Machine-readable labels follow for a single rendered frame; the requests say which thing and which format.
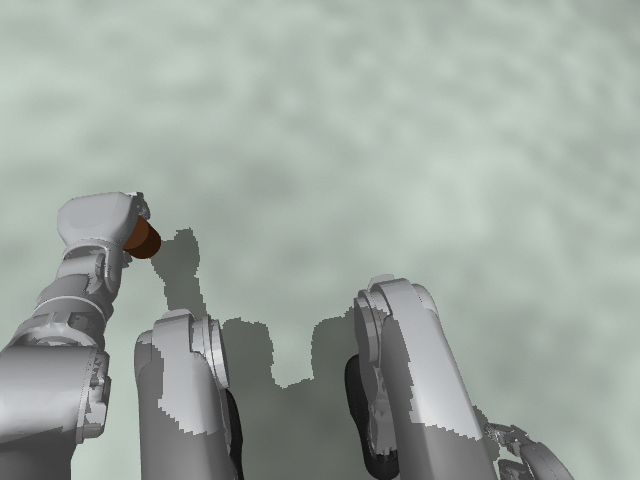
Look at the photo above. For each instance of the right robot foot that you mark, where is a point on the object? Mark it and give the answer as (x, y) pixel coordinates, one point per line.
(379, 466)

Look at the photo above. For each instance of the left robot arm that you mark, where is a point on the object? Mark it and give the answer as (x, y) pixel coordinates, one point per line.
(54, 388)

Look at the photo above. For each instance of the tin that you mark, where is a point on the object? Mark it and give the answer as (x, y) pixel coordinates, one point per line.
(144, 241)

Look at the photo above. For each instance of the left robot hand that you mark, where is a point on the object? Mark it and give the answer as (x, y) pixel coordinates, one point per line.
(111, 217)

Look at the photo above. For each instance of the left robot foot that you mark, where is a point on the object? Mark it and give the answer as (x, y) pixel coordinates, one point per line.
(237, 438)

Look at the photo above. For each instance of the right robot hand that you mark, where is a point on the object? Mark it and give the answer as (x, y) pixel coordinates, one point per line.
(539, 463)

